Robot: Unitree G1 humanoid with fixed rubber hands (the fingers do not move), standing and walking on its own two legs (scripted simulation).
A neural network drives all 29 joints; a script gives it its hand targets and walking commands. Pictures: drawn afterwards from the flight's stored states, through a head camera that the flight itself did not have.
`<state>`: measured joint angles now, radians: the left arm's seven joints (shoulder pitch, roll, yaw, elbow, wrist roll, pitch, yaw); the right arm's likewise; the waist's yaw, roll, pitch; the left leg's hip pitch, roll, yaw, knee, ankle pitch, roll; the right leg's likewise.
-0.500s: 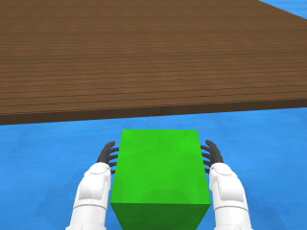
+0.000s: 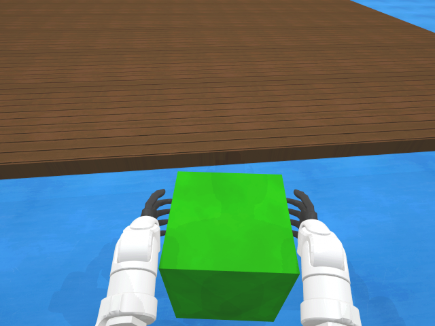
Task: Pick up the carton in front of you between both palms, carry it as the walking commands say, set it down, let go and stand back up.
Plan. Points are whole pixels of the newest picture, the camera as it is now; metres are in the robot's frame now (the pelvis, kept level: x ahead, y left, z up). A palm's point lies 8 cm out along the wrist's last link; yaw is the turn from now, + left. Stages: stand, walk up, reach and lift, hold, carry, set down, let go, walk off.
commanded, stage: hold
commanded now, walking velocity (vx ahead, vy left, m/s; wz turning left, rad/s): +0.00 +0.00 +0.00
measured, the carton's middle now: (227, 248) +0.29 +0.00 -0.02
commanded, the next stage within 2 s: carry in 0.82 s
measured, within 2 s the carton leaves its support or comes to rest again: neither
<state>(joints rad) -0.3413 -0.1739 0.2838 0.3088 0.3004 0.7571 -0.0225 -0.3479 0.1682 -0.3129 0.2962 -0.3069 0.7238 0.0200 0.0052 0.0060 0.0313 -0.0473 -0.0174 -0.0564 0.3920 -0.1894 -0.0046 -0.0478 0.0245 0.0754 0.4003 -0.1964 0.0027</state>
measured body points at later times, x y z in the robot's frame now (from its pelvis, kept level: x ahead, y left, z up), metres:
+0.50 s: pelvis +0.01 +0.00 +0.00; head -0.03 +0.00 +0.45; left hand +0.31 +0.15 +0.04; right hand +0.32 -0.15 +0.05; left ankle +0.03 +0.12 -0.74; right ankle +0.03 -0.12 -0.74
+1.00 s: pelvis +0.01 +0.00 +0.00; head -0.03 -0.01 +0.45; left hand +0.31 +0.15 +0.06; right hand +0.32 -0.16 +0.07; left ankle +0.03 +0.12 -0.74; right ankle +0.02 -0.12 -0.73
